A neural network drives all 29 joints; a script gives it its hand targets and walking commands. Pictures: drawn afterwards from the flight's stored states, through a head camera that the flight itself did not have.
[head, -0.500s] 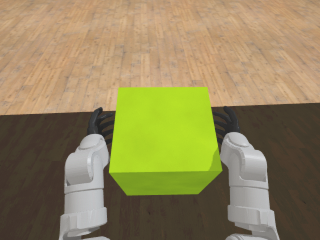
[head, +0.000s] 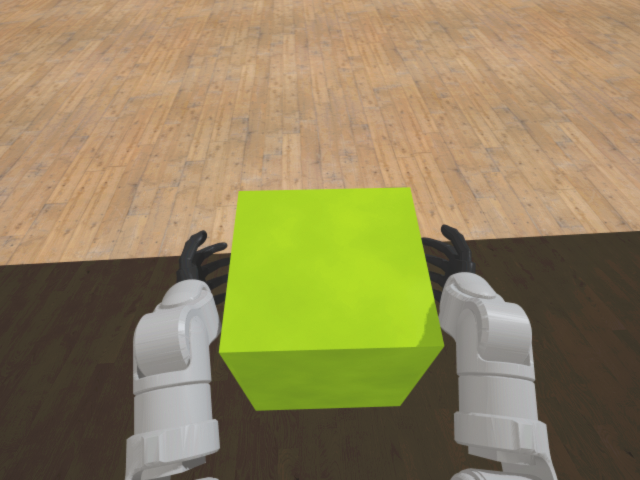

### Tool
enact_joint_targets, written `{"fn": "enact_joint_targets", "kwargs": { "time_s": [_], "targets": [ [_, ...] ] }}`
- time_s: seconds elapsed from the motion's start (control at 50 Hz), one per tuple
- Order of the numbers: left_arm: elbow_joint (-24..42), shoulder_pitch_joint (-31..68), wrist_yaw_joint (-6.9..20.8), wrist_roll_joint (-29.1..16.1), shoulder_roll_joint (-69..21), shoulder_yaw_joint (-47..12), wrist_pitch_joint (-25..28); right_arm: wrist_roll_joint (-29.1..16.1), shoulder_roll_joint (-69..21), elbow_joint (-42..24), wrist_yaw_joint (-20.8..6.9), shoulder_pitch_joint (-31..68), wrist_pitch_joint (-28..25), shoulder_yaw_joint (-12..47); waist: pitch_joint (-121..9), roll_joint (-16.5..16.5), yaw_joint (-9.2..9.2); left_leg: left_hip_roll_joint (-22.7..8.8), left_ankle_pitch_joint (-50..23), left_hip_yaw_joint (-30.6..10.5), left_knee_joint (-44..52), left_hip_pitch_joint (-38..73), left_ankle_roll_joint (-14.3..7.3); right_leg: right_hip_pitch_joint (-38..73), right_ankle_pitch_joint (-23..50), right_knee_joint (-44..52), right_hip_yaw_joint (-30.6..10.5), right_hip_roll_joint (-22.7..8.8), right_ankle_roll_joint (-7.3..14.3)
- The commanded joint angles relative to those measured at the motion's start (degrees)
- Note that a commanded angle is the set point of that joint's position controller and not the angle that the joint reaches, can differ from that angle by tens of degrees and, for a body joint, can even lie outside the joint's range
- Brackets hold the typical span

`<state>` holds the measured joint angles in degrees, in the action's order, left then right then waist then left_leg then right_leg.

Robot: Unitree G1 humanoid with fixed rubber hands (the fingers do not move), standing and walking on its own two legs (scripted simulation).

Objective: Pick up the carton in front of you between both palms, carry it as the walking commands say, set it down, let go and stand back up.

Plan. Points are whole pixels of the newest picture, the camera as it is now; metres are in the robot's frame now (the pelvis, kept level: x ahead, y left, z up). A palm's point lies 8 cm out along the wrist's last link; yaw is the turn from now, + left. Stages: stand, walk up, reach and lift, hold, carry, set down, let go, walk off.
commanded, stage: carry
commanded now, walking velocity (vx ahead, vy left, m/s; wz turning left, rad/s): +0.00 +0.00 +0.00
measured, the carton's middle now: (326, 308) +0.35 +0.00 +0.03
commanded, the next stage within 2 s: none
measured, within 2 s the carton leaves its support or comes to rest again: neither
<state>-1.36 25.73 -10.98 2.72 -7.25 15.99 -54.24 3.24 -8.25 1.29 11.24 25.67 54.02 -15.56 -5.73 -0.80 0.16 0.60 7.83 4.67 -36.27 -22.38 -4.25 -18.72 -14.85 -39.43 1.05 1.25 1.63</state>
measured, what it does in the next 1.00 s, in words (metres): shifts its weight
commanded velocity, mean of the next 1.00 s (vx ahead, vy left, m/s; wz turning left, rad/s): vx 0.00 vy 0.00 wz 0.00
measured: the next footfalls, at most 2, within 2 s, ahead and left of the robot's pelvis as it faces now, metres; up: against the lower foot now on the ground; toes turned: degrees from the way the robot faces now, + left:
none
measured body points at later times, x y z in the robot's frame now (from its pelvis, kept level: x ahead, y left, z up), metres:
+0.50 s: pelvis -0.02 -0.01 +0.00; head -0.02 -0.01 +0.45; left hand +0.33 +0.15 +0.10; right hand +0.32 -0.17 +0.10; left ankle -0.02 +0.08 -0.73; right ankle -0.07 -0.11 -0.72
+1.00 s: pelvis -0.06 -0.01 +0.01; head -0.09 -0.01 +0.46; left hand +0.28 +0.15 +0.12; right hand +0.28 -0.17 +0.11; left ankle -0.02 +0.08 -0.73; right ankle -0.07 -0.11 -0.72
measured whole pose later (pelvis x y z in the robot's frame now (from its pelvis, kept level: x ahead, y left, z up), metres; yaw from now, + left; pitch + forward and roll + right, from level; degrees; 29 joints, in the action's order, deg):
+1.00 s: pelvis -0.06 -0.01 +0.01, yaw +0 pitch +3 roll -1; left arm -6.6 28.5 -11.4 4.8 -7.8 17.8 -57.4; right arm 4.7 -8.0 6.0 11.5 27.8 57.3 -17.8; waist -8.0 -0.9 -0.2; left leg -0.2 1.4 4.1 -29.2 -21.0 -3.0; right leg -18.7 -9.4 -34.9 2.2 2.0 2.5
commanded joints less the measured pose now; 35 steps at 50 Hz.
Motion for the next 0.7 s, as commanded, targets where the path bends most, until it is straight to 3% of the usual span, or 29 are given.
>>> {"fn": "enact_joint_targets", "kwargs": {
  "time_s": [0.0,0.04,0.08,0.18,0.3,0.44,0.68],
  "targets": [
    [3.2,32.4,0.1,-8.4,-42.9,-33.7,0.7,-7.4,-41.4,-3.6,0.2,30.7,-0.5,32.8,-22.6,0.1,-0.87,-8.2,-39.3,-6.3,-0.5,14.2,-2.4,6.2,34.6,2.1,-4.6,-6.3,1.9],
    [2.8,32.1,0.0,-8.2,-42.6,-33.3,0.6,-7.7,-41.5,-3.9,0.2,31.4,-0.4,33.0,-22.5,2.4,-0.39,-6.7,-29.6,-5.2,0.4,10.9,-1.6,9.5,42.6,1.8,-5.8,-8.2,3.3],
    [2.6,31.9,-0.1,-7.8,-42.4,-32.9,0.5,-7.8,-41.5,-3.7,0.2,32.0,-0.3,33.1,-22.0,3.3,0.04,-6.0,-25.0,-4.6,1.9,10.4,-0.9,10.4,45.3,1.8,-6.0,-9.0,4.0],
    [2.9,32.6,-0.2,-7.4,-42.6,-32.7,0.2,-8.2,-42.2,-2.9,0.0,32.2,0.0,33.2,-22.6,-0.3,-0.39,-9.6,-42.4,-7.2,0.9,15.3,-2.4,6.0,31.9,2.1,-4.4,-6.7,1.8],
    [3.1,33.1,-0.1,-7.7,-42.8,-32.9,0.0,-8.5,-42.4,-3.8,0.0,32.9,0.1,33.5,-22.7,1.3,-0.21,-8.2,-31.2,-6.2,2.3,12.6,-1.6,9.1,37.9,3.0,-5.7,-8.6,3.0],
    [3.1,33.7,-0.1,-7.6,-42.9,-32.8,-0.6,-8.3,-42.2,-3.6,-0.1,33.3,0.7,33.3,-22.0,0.3,-0.38,-9.8,-32.4,-7.3,4.2,13.7,-2.0,7.3,28.5,4.9,-5.9,-8.0,2.7],
    [0.2,34.9,-0.2,-6.6,-43.1,-31.3,-1.8,-7.2,-41.9,-0.9,0.0,34.7,1.9,31.3,-18.5,0.1,-0.38,-10.2,-19.8,-8.3,8.8,11.5,-1.4,4.7,16.1,8.9,-6.8,-8.0,3.1]
  ]
}}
